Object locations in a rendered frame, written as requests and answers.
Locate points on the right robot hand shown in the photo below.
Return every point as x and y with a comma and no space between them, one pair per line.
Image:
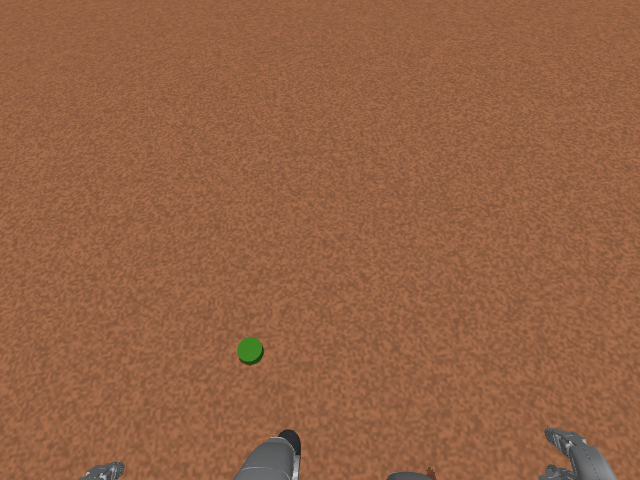
587,461

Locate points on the left robot foot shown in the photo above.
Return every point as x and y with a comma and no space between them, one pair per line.
293,438

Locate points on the left robot hand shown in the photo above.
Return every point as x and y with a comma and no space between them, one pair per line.
110,471

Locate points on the tin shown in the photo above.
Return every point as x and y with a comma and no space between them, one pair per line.
250,350

